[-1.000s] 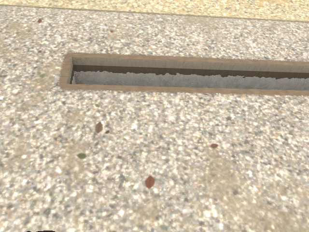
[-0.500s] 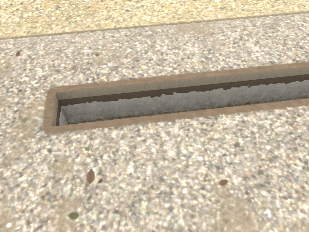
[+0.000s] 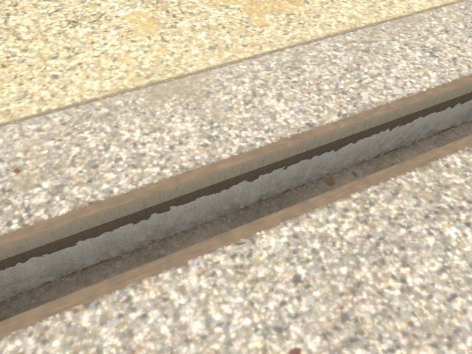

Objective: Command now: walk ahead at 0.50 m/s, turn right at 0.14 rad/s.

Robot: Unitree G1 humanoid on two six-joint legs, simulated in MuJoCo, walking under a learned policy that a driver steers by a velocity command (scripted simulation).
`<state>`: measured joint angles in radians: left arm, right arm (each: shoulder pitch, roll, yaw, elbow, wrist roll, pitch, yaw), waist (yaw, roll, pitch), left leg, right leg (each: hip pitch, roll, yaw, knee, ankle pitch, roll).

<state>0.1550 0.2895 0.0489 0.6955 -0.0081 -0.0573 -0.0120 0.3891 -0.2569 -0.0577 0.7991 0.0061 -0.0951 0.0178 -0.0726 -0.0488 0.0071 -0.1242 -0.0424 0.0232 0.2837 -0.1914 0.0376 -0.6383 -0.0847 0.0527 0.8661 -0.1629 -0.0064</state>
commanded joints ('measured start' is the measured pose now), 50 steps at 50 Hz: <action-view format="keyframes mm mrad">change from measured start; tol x32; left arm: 1 -77 14 -6 -72 -4 -19 -10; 12 314 225 72 -8 12 -13 1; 50 -61 74 18 -15 23 -28 21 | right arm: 1 -56 -173 -38 -65 11 -10 -7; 50 -67 -185 -57 -175 0 42 -29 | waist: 1 16 128 14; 12 189 -222 -380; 32 144 9 105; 39 -31 272 -397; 50 51 101 -13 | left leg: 1 -13 234 -144 -124 219 168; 9 48 244 -106 134 477 98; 13 -677 63 -155 1004 -348 -20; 26 -558 142 -91 530 283 -29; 36 -205 -9 108 329 2 117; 39 525 392 -888 33 -160 419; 50 -124 149 -307 -29 236 212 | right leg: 1 35 4 -24 -175 139 6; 9 386 87 -87 -393 73 -85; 12 1011 -348 649 -530 -110 -325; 18 475 -165 121 -699 36 -192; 36 681 -171 -272 -230 909 -83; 39 -97 132 23 603 -435 22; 50 45 11 23 -84 117 68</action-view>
